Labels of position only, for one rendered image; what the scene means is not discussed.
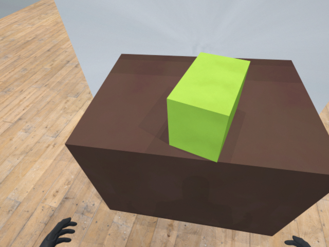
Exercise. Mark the carton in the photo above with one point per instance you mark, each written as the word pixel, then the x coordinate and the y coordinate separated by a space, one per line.
pixel 202 105

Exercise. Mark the right robot hand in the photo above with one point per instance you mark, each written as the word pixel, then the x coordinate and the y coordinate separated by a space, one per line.
pixel 298 242

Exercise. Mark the left robot hand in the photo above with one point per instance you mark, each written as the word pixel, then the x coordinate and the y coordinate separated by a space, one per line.
pixel 52 239

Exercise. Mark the pedestal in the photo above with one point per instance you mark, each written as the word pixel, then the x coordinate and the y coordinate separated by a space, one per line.
pixel 273 166

